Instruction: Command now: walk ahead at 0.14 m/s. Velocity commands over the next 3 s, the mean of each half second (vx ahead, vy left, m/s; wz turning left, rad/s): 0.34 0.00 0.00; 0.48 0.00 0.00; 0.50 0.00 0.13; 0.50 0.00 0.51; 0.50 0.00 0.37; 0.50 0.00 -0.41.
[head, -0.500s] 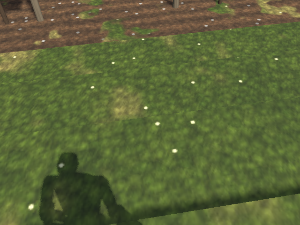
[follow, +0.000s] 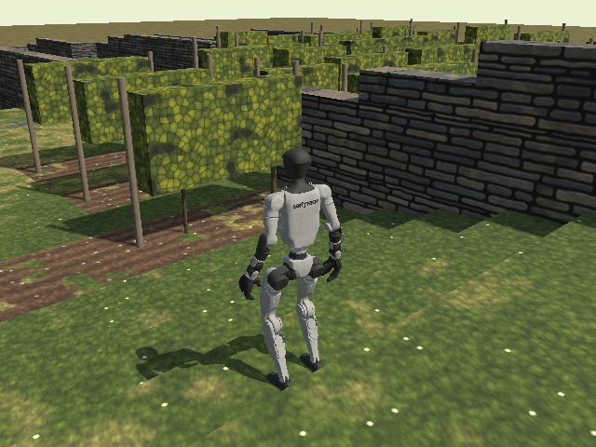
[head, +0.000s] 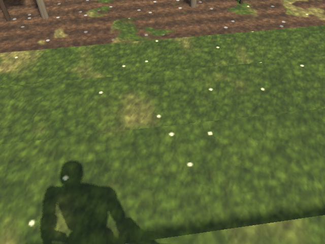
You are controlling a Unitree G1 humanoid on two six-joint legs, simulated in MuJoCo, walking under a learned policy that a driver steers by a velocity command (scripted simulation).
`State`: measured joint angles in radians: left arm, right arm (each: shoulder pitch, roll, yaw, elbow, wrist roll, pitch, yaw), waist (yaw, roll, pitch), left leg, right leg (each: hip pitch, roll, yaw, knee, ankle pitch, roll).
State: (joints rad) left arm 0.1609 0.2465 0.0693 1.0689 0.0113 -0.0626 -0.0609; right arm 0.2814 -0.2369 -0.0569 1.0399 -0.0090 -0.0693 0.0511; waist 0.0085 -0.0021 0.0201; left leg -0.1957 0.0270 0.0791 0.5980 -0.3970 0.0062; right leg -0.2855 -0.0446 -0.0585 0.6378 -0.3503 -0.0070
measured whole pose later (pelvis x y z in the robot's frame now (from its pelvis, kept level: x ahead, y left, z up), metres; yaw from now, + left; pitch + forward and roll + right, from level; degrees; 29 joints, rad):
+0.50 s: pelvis +0.17 +0.00 +0.01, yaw +0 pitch -1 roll -1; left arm 0.58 0.10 -0.02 1.16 0.09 -0.09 -0.06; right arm 0.04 -0.17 -0.02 0.93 -0.06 -0.06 0.06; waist 0.09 0.01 0.01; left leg -0.59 0.05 0.00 0.68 -0.05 0.09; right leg 0.18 0.02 -0.06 0.19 -0.35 -0.02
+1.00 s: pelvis +0.43 +0.04 -0.01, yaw +1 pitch +1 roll +3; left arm 0.14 0.16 -0.02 0.87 0.11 -0.07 -0.06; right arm 0.61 -0.08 0.04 1.16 -0.09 -0.14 0.00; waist -0.13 -0.04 -0.02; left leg -0.18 -0.11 0.06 0.62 -0.46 0.10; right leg -0.81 -0.16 0.08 0.81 0.43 -0.03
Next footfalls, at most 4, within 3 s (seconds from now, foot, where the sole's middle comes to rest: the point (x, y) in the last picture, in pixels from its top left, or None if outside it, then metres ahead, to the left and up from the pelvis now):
0.58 left None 0.39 0.12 -0.76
1.26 right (198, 205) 0.77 -0.13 -0.95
1.74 left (142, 154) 1.08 0.16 -0.95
2.12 right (171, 136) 1.21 0.00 -0.95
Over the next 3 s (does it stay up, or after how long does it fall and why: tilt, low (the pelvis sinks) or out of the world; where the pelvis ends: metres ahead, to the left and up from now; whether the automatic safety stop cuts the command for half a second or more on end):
stays up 1.52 0.39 -0.38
